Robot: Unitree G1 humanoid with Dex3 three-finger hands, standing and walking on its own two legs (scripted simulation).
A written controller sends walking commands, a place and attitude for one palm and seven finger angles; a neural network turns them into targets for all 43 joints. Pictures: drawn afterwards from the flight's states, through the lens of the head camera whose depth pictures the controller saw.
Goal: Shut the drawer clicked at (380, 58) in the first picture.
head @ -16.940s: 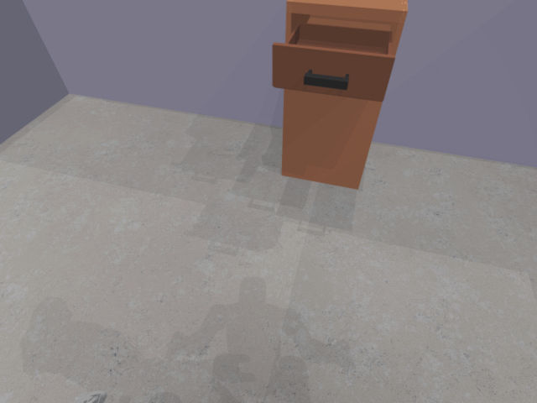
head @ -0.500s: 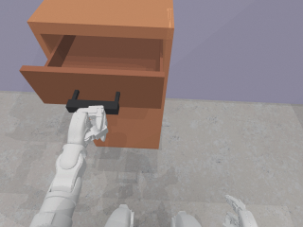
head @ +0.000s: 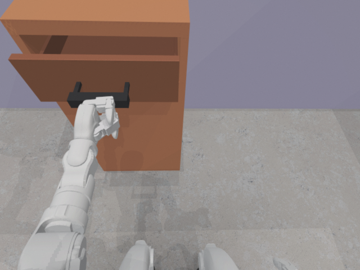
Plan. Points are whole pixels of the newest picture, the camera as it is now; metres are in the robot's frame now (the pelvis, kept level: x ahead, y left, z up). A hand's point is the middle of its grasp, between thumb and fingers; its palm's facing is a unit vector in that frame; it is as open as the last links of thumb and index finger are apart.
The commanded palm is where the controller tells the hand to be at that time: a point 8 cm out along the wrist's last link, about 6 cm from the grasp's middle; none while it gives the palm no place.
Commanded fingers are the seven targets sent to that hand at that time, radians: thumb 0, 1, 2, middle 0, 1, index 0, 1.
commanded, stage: push the drawer shut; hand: left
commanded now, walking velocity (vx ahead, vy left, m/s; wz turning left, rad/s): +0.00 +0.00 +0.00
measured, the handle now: (101, 93) +0.51 +0.18 +0.06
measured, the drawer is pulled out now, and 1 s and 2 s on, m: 0.08 0.00 0.00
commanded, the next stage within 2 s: pull the fist back off the drawer in 1.20 s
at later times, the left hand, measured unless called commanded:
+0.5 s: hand (117, 101) +0.49 +0.14 +0.06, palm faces -0.03 -1.00 -0.04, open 2.9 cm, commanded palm +0.48 +0.19 +0.06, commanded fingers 0.00 0.90 0.90 -1.40 -1.60 -1.40 -1.60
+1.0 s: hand (115, 92) +0.52 +0.15 +0.06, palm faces -0.02 -1.00 -0.05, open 2.7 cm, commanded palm +0.54 +0.19 +0.06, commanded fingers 0.00 0.90 0.90 -1.40 -1.60 -1.40 -1.60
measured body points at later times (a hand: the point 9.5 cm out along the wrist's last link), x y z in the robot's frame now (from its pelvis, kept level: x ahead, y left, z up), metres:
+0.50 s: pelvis +0.00 +0.01 -0.01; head +0.11 +0.02 +0.42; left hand +0.48 +0.19 +0.06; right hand +0.02 -0.26 -0.13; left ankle +0.04 +0.13 -0.66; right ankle +0.01 -0.12 -0.66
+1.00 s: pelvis -0.01 +0.01 -0.02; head +0.12 +0.04 +0.41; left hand +0.51 +0.20 +0.06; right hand -0.02 -0.25 -0.13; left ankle +0.04 +0.13 -0.66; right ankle +0.01 -0.12 -0.66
